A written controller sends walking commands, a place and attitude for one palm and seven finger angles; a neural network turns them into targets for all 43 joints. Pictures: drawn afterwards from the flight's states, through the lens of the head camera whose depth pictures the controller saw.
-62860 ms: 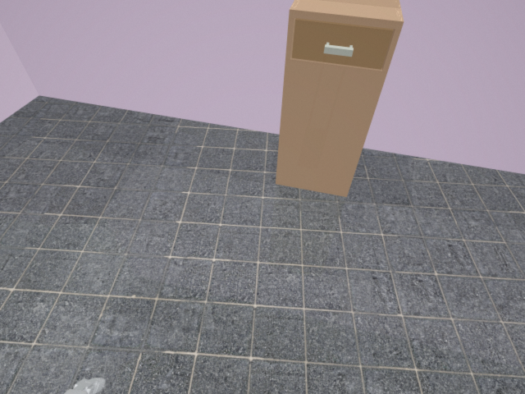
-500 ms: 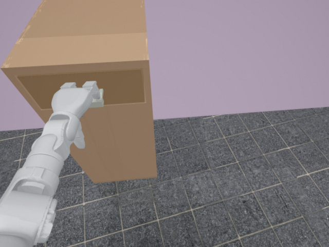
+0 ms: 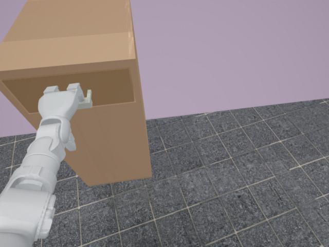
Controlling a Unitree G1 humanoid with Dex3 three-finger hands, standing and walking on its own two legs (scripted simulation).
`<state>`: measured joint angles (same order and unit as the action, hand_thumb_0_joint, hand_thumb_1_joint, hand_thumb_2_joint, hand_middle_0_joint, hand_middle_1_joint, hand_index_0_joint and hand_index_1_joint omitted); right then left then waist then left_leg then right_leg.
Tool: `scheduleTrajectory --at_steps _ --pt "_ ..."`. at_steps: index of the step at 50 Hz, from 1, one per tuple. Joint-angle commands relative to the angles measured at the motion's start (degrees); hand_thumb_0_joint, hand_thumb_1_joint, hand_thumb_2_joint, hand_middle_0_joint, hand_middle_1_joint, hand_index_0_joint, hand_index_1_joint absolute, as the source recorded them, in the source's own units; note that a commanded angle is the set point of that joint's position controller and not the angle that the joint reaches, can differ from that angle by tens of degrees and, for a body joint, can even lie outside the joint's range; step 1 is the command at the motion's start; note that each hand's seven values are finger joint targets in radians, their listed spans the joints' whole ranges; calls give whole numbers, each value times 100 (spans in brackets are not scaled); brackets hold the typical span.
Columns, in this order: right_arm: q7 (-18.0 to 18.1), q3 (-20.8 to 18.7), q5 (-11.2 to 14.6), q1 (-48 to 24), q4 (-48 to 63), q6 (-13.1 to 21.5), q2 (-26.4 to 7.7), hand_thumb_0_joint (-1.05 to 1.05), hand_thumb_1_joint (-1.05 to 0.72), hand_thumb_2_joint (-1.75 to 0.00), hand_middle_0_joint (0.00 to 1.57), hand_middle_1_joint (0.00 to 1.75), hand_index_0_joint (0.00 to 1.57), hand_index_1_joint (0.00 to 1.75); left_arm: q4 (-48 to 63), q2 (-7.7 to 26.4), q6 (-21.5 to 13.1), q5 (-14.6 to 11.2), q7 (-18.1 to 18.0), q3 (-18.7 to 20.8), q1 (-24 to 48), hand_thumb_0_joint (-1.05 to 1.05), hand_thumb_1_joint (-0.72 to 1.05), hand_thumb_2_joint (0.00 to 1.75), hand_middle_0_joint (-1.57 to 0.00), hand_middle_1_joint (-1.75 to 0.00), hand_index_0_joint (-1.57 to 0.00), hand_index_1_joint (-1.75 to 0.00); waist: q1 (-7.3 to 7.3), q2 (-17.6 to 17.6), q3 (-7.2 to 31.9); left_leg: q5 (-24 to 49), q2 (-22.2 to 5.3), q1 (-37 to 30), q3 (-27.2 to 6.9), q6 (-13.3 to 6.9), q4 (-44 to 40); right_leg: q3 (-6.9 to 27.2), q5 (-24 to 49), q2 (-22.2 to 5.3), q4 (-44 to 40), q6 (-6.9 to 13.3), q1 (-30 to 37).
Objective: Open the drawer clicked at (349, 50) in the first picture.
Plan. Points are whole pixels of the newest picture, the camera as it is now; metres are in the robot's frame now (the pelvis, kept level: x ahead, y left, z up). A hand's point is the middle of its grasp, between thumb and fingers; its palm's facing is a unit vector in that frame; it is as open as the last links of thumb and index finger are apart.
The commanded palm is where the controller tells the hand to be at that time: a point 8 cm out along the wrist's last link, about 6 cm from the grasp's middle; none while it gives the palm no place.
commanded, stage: lower the fingers behind the handle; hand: left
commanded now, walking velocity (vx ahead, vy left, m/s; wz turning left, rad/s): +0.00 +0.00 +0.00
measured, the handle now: (74, 99) +0.53 +0.27 +0.03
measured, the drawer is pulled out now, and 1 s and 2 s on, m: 0.00 0.00 0.00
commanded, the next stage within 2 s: lift the fingers back up to retry in 0.50 s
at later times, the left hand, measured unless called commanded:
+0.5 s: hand (68, 118) +0.44 +0.26 +0.04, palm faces +0.00 +0.00 -1.00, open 13.9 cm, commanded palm +0.41 +0.26 +0.06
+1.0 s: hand (60, 116) +0.44 +0.27 +0.06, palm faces +0.02 -0.03 -1.00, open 13.9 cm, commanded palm +0.41 +0.26 +0.12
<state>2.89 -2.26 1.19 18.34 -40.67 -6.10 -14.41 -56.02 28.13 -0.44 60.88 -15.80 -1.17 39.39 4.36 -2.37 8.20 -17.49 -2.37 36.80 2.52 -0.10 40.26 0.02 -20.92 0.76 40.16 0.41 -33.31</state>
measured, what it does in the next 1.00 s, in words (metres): stands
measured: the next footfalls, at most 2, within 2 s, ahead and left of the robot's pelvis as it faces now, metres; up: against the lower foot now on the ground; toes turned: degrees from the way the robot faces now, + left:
none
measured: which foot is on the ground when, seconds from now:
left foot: down 0.00-1.00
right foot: down 0.00-1.00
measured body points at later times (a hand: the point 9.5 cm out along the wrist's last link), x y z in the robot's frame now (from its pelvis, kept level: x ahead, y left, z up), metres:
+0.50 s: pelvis -0.01 +0.01 -0.01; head +0.05 +0.00 +0.44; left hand +0.44 +0.25 +0.10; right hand +0.04 -0.26 -0.14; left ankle +0.01 +0.12 -0.71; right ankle -0.02 -0.12 -0.71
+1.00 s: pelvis +0.00 +0.02 +0.00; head +0.06 +0.01 +0.45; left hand +0.43 +0.27 +0.11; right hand +0.05 -0.26 -0.13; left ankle +0.01 +0.12 -0.71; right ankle -0.02 -0.12 -0.71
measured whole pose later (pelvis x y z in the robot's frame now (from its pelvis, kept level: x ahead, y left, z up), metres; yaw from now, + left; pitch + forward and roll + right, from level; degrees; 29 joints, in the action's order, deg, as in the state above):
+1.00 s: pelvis +0.00 +0.02 +0.00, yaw +0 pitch +13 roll -1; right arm 3.1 -3.1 1.5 18.8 -40.6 -5.3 -14.1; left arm -49.7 28.2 -0.6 60.2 -16.0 -0.1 36.1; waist 3.7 -2.7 7.3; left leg -17.8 -1.9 35.6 3.1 -1.2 40.2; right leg 0.6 -20.3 0.3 38.6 -0.7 -31.5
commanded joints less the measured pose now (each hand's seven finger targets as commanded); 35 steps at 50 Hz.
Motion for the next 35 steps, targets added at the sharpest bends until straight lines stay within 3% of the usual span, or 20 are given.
scheduleTrajectory --at_steps 1,5,8,9,11,13,16,17,20,21,28,31,32,35 --pt "30 -326 15 353 530 166 -910 0 -90 -90 20 30 20 30 323 1141 -130 22 73 174 958 0 -50 30 -30 -120 -30 -120 -116 467 1029 962 332 -767 112 -233 -164 -58 1579 143 -522 84 386" --pt "20 -348 19 453 502 178 -943 0 -90 -90 20 30 20 30 191 1207 -113 60 -69 178 1120 0 -50 30 -30 -120 -30 -120 -35 629 1020 737 332 -606 91 -243 -89 -43 1295 146 -498 71 193" --pt "-1 -367 13 501 487 163 -939 0 -90 -90 20 30 20 30 362 1352 -50 83 -183 262 1371 0 -50 30 -30 -120 -30 -120 -58 376 1334 857 330 -716 92 -233 -58 -42 1358 148 -430 84 240" --pt "-5 -376 15 516 459 162 -935 0 -90 -90 20 30 20 30 320 1266 -11 87 -210 178 1450 0 -50 30 -30 -120 -30 -120 -4 360 1304 903 319 -754 76 -233 -34 -60 1391 160 -405 91 162" --pt "-12 -366 10 502 456 136 -927 0 -90 -90 20 30 20 30 284 1310 79 94 -245 224 1405 0 -50 30 -30 -120 -30 -120 -58 245 1390 966 328 -764 84 -216 -27 -71 1414 168 -372 103 182" --pt "-23 -358 20 505 430 134 -926 0 -90 -90 20 30 20 30 206 1125 173 76 -257 21 1655 0 -50 30 -30 -120 -30 -120 72 306 1249 795 310 -776 51 -226 -62 -99 1202 179 -435 83 27" --pt "-7 -327 23 463 439 115 -941 0 -90 -90 20 30 20 30 69 1342 259 61 -241 186 1576 0 -50 30 -30 -120 -30 -120 -20 342 1253 709 316 -717 42 -226 -97 -86 1084 179 -442 96 86" --pt "0 -328 15 470 432 107 -951 0 -90 -90 20 30 20 30 140 1325 271 47 -221 165 1690 0 -50 30 -30 -120 -30 -120 1 333 1347 760 313 -772 41 -231 -99 -89 1138 183 -449 99 133" --pt "22 -289 24 454 454 124 -940 0 -90 -90 20 30 20 30 1 1252 301 31 -152 54 1753 0 -50 30 -30 -120 -30 -120 59 434 1143 590 312 -680 46 -239 -118 -97 999 172 -485 69 44" --pt "35 -275 27 459 472 108 -951 0 -90 -90 20 30 20 30 -97 1404 301 36 -128 185 1604 0 -50 30 -30 -120 -30 -120 -17 510 1143 525 320 -619 34 -234 -134 -96 908 174 -476 76 76" --pt "57 -260 32 483 553 130 -929 0 -90 -90 20 30 20 30 -62 1161 176 34 -38 -7 1626 0 -50 30 -30 -120 -30 -120 35 463 1079 457 298 -658 29 -241 -133 -110 799 179 -471 79 -79" --pt "61 -269 22 503 574 133 -930 0 -90 -90 20 30 20 30 104 1383 130 34 -65 200 1602 0 -50 30 -30 -120 -30 -120 -57 468 1223 539 292 -673 20 -234 -130 -106 872 179 -434 94 37" --pt "63 -293 8 496 553 126 -940 0 -90 -90 20 30 20 30 292 1504 99 41 -83 298 1764 0 -50 30 -30 -120 -30 -120 -67 423 1451 673 277 -796 8 -236 -128 -88 985 180 -425 99 161" --pt "60 -308 32 457 568 155 -886 0 -90 -90 20 30 20 30 587 1435 74 18 -150 254 1958 0 -50 30 -30 -120 -30 -120 -69 119 1544 746 270 -1004 12 -232 -174 -97 987 196 -446 99 177"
